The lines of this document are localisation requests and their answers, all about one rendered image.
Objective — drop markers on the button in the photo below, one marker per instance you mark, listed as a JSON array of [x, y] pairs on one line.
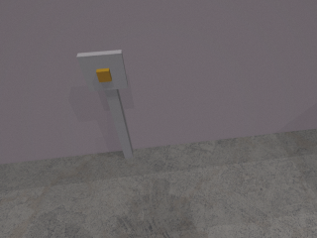
[[104, 74]]

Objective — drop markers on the panel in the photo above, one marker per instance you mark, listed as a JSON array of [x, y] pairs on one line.
[[89, 63]]

